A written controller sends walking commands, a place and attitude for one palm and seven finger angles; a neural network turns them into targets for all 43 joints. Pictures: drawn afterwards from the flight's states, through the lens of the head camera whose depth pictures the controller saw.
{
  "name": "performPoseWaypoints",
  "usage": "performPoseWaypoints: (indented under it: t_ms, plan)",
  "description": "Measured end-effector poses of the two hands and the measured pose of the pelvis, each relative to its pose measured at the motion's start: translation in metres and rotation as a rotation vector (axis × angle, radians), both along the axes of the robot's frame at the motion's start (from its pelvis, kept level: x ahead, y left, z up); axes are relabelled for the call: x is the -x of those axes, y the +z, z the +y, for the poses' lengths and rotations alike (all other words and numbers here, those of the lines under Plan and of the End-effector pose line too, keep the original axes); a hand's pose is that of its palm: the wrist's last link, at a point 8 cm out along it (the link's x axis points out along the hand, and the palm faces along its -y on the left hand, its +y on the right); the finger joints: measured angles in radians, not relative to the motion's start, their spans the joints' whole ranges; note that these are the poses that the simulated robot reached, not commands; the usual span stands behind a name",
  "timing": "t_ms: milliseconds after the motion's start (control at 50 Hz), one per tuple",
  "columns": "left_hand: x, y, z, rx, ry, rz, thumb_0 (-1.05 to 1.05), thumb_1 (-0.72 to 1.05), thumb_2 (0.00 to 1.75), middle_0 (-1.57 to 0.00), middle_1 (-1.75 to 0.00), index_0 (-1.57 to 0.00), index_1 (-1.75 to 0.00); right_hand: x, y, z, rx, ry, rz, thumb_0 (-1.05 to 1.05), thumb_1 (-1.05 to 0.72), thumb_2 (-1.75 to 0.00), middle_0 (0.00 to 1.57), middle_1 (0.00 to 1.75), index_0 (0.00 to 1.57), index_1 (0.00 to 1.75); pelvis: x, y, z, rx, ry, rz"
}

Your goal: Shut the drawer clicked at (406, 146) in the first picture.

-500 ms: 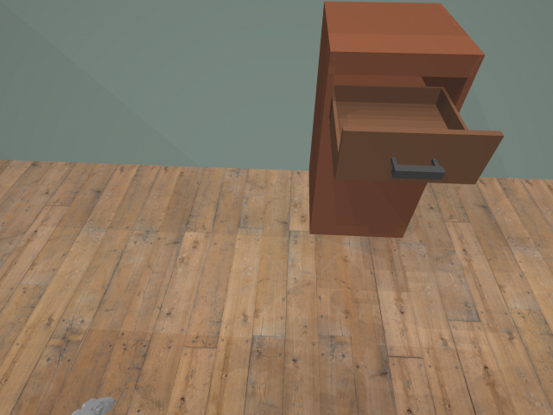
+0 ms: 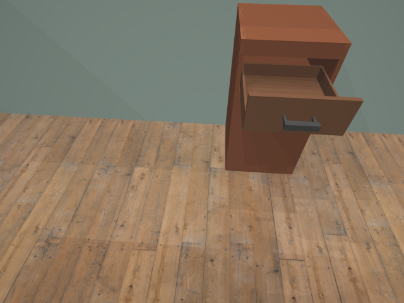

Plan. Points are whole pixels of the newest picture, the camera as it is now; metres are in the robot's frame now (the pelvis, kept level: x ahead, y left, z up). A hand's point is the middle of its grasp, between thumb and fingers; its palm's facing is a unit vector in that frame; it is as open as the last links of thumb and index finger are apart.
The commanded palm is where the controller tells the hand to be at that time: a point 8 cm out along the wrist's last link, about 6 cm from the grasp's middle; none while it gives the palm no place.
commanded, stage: stand and wait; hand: left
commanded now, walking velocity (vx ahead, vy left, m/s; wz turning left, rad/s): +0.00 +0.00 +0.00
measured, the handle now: (300, 122) +0.72 -0.30 -0.08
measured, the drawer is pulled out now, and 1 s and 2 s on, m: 0.28 0.28 0.28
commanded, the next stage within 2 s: look at it before walking up in 0.32 s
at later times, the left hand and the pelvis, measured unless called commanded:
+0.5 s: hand out of the picture +0.07 +0.24 -0.15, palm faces -0.03 -0.94 -0.34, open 7.4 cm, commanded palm none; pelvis -0.01 +0.00 +0.00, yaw +0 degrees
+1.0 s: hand out of the picture +0.07 +0.24 -0.15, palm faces -0.03 -0.94 -0.33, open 7.4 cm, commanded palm none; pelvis +0.00 +0.00 +0.00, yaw +0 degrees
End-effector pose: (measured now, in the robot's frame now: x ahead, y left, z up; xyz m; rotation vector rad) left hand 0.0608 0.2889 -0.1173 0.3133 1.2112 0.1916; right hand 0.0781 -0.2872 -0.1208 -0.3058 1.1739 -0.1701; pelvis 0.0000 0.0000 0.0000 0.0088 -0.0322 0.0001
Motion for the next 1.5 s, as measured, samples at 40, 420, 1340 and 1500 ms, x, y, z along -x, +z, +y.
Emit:
performPoseWaypoints:
  t_ms: [40,420,1340,1500]
  plan:
    - [0.004,0.000,0.001,-0.002,0.004,0.011,0.00,0.90,0.89,-0.20,-0.30,-0.21,-0.30,0.007,-0.001,-0.001,0.001,-0.006,0.017,0.01,-0.90,-0.89,0.21,0.30,0.20,0.30,0.001,0.000,0.000,0.001,0.001,-0.001]
    - [0.003,0.003,-0.001,-0.002,-0.003,0.006,0.00,0.90,0.89,-0.20,-0.30,-0.21,-0.30,0.029,-0.005,0.002,-0.017,-0.025,0.054,0.01,-0.90,-0.89,0.21,0.30,0.20,0.30,0.007,0.002,-0.001,0.000,-0.003,0.003]
    - [0.000,-0.018,-0.024,0.038,-0.059,0.085,0.00,0.90,0.89,-0.20,-0.30,-0.20,-0.30,0.039,-0.019,0.020,-0.063,-0.139,0.009,0.00,-0.90,-0.89,0.20,0.30,0.20,0.30,0.009,-0.009,-0.003,-0.026,-0.122,0.015]
    - [0.002,-0.023,-0.069,0.039,-0.117,0.082,0.00,0.91,0.89,-0.20,-0.30,-0.20,-0.30,0.081,-0.052,0.007,-0.140,-0.251,0.055,0.01,-0.90,-0.89,0.21,0.30,0.20,0.30,0.019,-0.023,-0.028,-0.027,-0.201,0.005]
